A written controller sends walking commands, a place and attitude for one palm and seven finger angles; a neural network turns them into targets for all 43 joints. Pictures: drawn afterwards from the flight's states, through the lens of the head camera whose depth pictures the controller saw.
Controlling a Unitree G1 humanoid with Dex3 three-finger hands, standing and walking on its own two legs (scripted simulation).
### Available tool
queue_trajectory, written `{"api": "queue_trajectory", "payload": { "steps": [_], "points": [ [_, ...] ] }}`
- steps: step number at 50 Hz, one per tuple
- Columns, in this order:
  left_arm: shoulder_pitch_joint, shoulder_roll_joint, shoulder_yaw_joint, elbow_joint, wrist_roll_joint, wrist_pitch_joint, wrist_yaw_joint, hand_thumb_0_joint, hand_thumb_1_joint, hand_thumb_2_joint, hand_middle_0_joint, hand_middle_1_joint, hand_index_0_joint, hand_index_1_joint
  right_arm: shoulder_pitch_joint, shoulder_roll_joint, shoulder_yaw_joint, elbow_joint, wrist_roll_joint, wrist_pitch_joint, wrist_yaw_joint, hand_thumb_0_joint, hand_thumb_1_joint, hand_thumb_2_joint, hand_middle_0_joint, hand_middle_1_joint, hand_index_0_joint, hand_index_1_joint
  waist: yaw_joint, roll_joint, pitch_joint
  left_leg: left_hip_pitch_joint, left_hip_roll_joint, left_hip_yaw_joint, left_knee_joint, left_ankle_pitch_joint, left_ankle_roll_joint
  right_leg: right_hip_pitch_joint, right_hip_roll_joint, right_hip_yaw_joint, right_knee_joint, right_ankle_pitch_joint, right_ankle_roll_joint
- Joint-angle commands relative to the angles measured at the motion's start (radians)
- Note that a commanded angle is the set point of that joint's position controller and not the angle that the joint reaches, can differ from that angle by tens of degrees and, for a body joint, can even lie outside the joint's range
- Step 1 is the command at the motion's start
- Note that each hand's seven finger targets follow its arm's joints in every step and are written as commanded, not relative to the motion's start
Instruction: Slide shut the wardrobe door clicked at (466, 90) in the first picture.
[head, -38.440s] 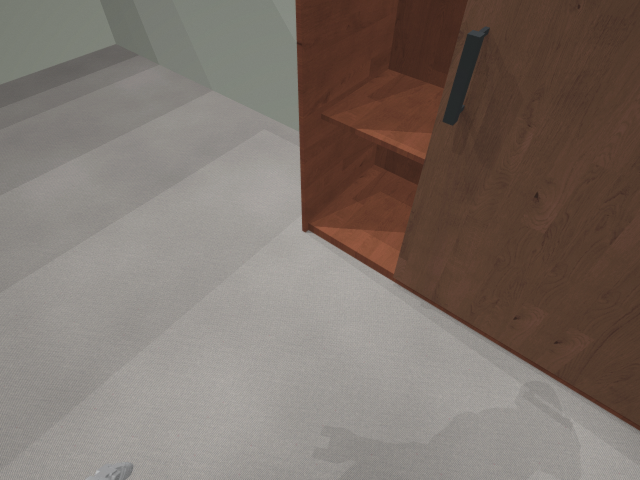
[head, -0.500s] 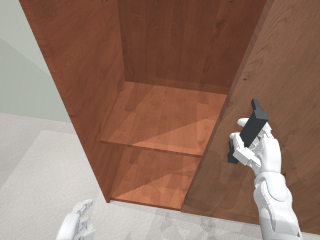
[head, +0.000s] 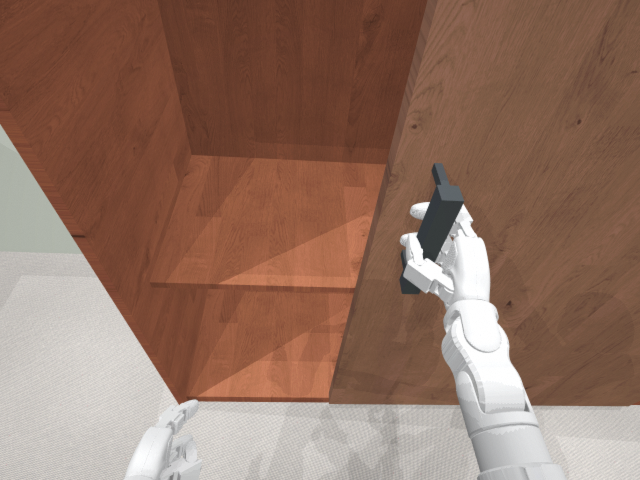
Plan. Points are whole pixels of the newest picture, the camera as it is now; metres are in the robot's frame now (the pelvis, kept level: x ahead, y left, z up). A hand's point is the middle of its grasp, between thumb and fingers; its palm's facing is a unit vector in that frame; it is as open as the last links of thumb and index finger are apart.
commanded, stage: tug the door sideways, standing still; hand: right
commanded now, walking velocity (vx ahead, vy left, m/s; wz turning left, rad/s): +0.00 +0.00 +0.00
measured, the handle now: (423, 233) +0.41 -0.11 +0.10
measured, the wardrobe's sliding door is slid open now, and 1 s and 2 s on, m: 0.42 0.34 0.15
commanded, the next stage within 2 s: step sideways, sliding the door along in 0.10 s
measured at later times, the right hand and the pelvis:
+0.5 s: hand (373, 262) +0.35 -0.04 +0.11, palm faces -0.11 +0.98 -0.18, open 6.5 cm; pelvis -0.03 +0.02 +0.00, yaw +4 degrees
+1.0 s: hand (356, 259) +0.35 -0.02 +0.11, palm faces -0.02 +0.99 -0.13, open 6.5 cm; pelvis -0.04 +0.07 +0.00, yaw +5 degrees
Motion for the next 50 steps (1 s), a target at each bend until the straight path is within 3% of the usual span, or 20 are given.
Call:
{"api": "queue_trajectory", "payload": {
  "steps": [1,10,11,12,14,21,27,30,32,34,36,37,38,41,43,46,47,48,49,50],
  "points": [
    [-0.056,0.109,0.046,-0.128,0.0,-0.057,-0.004,0.0,0.9,0.9,-0.2,-0.3,-0.2,-0.3,-0.446,0.164,0.276,-0.299,-0.028,-0.123,0.076,0.0,-0.9,-0.9,0.45,1.4,0.45,1.4,0.103,0.059,-0.315,-0.099,-0.029,-0.011,-0.009,0.435,0.012,0.338,-0.056,0.089,-0.001,0.563,0.004],
    [-0.05,0.111,0.046,-0.109,-0.003,-0.065,-0.012,0.0,0.9,0.9,-0.2,-0.3,-0.2,-0.3,-0.613,0.173,0.281,-0.212,-0.034,-0.157,0.025,0.0,-0.9,-0.9,0.45,1.4,0.45,1.4,0.112,0.082,-0.31,-0.116,-0.037,-0.014,-0.013,0.357,0.017,0.295,-0.043,0.09,-0.013,0.402,0.0],
    [-0.08,0.154,0.043,-0.115,-0.009,-0.023,0.041,0.0,0.9,0.9,-0.2,-0.3,-0.2,-0.3,-0.7,-0.384,-0.156,-0.261,-0.082,-0.198,-0.019,0.0,-0.9,-0.9,0.45,1.4,0.45,1.4,0.017,0.049,-0.308,-0.015,0.042,-0.115,-0.093,0.333,0.008,0.284,-0.115,0.079,-0.062,0.314,-0.043],
    [-0.114,0.104,0.027,-0.115,-0.002,-0.004,0.057,0.0,0.9,0.9,-0.2,-0.3,-0.2,-0.3,-0.666,-0.186,0.006,-0.24,-0.078,-0.203,0.002,0.0,-0.9,-0.9,0.45,1.4,0.45,1.4,0.041,0.107,-0.291,0.027,0.048,-0.098,-0.101,0.389,0.004,0.317,-0.1,0.059,-0.076,0.311,-0.043],
    [-0.141,0.102,0.024,-0.117,0.0,0.014,0.08,0.0,0.9,0.9,-0.2,-0.3,-0.2,-0.3,-0.611,-0.145,0.026,-0.175,-0.07,-0.2,0.028,0.0,-0.9,-0.9,0.45,1.4,0.45,1.4,0.04,0.033,-0.27,0.017,0.035,-0.08,-0.067,0.365,0.001,0.329,-0.149,0.083,-0.089,0.371,-0.047],
    [-0.116,0.107,0.038,-0.127,0.0,0.071,0.1,0.0,0.9,0.9,-0.2,-0.3,-0.2,-0.3,-0.558,-0.126,0.021,-0.061,-0.079,-0.165,0.048,0.0,-0.9,-0.9,0.45,1.4,0.45,1.4,0.045,-0.001,-0.209,-0.025,-0.012,-0.058,-0.047,0.172,0.013,0.3,-0.243,0.15,-0.072,0.337,-0.091],
    [-0.097,0.101,0.05,-0.113,-0.006,0.089,0.111,0.0,0.9,0.9,-0.2,-0.3,-0.2,-0.3,-0.601,-0.126,0.015,-0.018,-0.082,-0.148,0.055,0.0,-0.9,-0.9,0.45,1.4,0.45,1.4,0.06,0.185,-0.208,0.082,0.087,-0.204,-0.155,0.403,0.085,0.197,-0.131,-0.005,0.111,0.269,-0.032],
    [-0.091,0.109,0.05,-0.104,-0.001,0.094,0.111,0.0,0.9,0.9,-0.2,-0.3,-0.2,-0.3,-0.61,-0.118,0.02,-0.026,-0.074,-0.143,0.058,0.0,-0.9,-0.9,0.45,1.4,0.45,1.4,0.071,0.058,-0.208,0.007,0.045,-0.144,-0.033,0.423,0.056,0.273,-0.164,0.039,0.015,0.327,-0.057],
    [-0.086,0.121,0.052,-0.105,0.009,0.1,0.11,0.0,0.9,0.9,-0.2,-0.3,-0.2,-0.3,-0.599,-0.105,0.034,-0.027,-0.068,-0.147,0.066,0.0,-0.9,-0.9,0.45,1.4,0.45,1.4,0.067,-0.113,-0.186,-0.092,-0.038,-0.068,0.099,0.225,0.002,0.331,-0.3,0.222,-0.06,0.48,-0.137],
    [-0.092,0.11,0.048,-0.101,0.01,0.111,0.106,0.0,0.9,0.9,-0.2,-0.3,-0.2,-0.3,-0.576,-0.125,0.019,-0.013,-0.066,-0.142,0.073,0.0,-0.9,-0.9,0.45,1.4,0.45,1.4,0.049,-0.121,-0.151,-0.09,-0.037,-0.093,0.07,-0.066,0.012,0.308,-0.378,0.287,-0.061,0.546,-0.175],
    [-0.099,0.115,0.044,-0.113,-0.001,0.116,0.101,0.0,0.9,0.9,-0.2,-0.3,-0.2,-0.3,-0.605,-0.145,0.0,-0.025,-0.073,-0.143,0.073,0.0,-0.9,-0.9,0.45,1.4,0.45,1.4,0.026,0.027,-0.177,0.158,-0.019,-0.116,-0.196,0.154,0.042,0.148,-0.295,0.135,0.091,0.5,-0.1],
    [-0.078,0.1,0.045,-0.11,-0.012,0.118,0.101,0.0,0.9,0.9,-0.2,-0.3,-0.2,-0.3,-0.614,-0.179,-0.027,-0.013,-0.082,-0.138,0.071,0.0,-0.9,-0.9,0.45,1.4,0.45,1.4,0.025,0.288,-0.209,0.28,0.057,-0.235,-0.312,0.354,0.065,0.051,-0.157,-0.015,0.295,0.363,-0.037],
    [-0.114,0.089,0.054,-0.114,-0.025,0.109,0.102,0.0,0.9,0.9,-0.2,-0.3,-0.2,-0.3,-0.614,-0.206,-0.055,0.03,-0.073,-0.128,0.064,0.0,-0.9,-0.9,0.45,1.4,0.45,1.4,0.021,0.517,-0.162,0.316,0.175,-0.416,-0.332,0.559,0.11,-0.121,-0.033,-0.048,0.502,-0.081,-0.006],
    [-0.09,0.075,0.036,-0.07,0.001,0.091,0.097,0.0,0.9,0.9,-0.2,-0.3,-0.2,-0.3,-0.665,-0.146,-0.015,0.037,-0.095,-0.169,0.053,0.0,-0.9,-0.9,0.45,1.4,0.45,1.4,0.027,0.101,-0.151,0.31,0.181,-0.307,-0.191,0.665,0.187,-0.149,-0.048,-0.028,0.448,-0.131,0.001],
    [-0.078,0.083,0.034,-0.072,0.003,0.096,0.095,0.0,0.9,0.9,-0.2,-0.3,-0.2,-0.3,-0.656,-0.17,-0.037,0.038,-0.093,-0.178,0.043,0.0,-0.9,-0.9,0.45,1.4,0.45,1.4,0.023,0.116,-0.166,0.334,0.16,-0.252,-0.165,0.628,0.204,-0.108,-0.048,-0.074,0.257,-0.081,0.007],
    [-0.066,0.094,0.034,-0.092,-0.001,0.097,0.099,0.0,0.9,0.9,-0.2,-0.3,-0.2,-0.3,-0.626,-0.188,-0.051,0.013,-0.08,-0.179,0.034,0.0,-0.9,-0.9,0.45,1.4,0.45,1.4,0.015,0.211,-0.197,0.283,0.11,-0.206,-0.098,0.63,0.141,0.063,-0.034,-0.126,-0.023,0.059,-0.007],
    [-0.053,0.1,0.037,-0.089,-0.003,0.094,0.1,0.0,0.9,0.9,-0.2,-0.3,-0.2,-0.3,-0.631,-0.183,-0.039,-0.005,-0.076,-0.176,0.032,0.0,-0.9,-0.9,0.45,1.4,0.45,1.4,0.039,0.174,-0.21,0.154,0.084,-0.177,0.015,0.621,0.09,0.248,-0.06,-0.112,-0.162,0.185,-0.032],
    [-0.04,0.135,0.048,-0.088,-0.005,0.092,0.099,0.0,0.9,0.9,-0.2,-0.3,-0.2,-0.3,-0.612,-0.186,-0.03,-0.008,-0.069,-0.168,0.031,0.0,-0.9,-0.9,0.45,1.4,0.45,1.4,0.061,0.064,-0.217,-0.058,0.036,-0.133,0.238,0.474,0.028,0.448,-0.179,0.039,-0.272,0.327,-0.09],
    [-0.064,0.157,0.054,-0.103,-0.004,0.095,0.082,0.0,0.9,0.9,-0.2,-0.3,-0.2,-0.3,-0.629,-0.154,-0.012,-0.035,-0.048,-0.177,0.035,0.0,-0.9,-0.9,0.45,1.4,0.45,1.4,0.063,-0.173,-0.212,-0.332,-0.06,-0.121,0.535,0.029,-0.038,0.594,-0.468,0.453,-0.291,0.499,-0.235],
    [-0.122,0.114,0.03,-0.112,-0.011,0.098,0.06,0.0,0.9,0.9,-0.2,-0.3,-0.2,-0.3,-0.611,-0.17,-0.029,-0.014,-0.042,-0.172,0.037,0.0,-0.9,-0.9,0.45,1.4,0.45,1.4,0.043,-0.097,-0.163,-0.368,-0.062,-0.267,0.78,-0.111,-0.025,0.504,-0.56,0.574,-0.335,0.461,-0.304]
  ]
}}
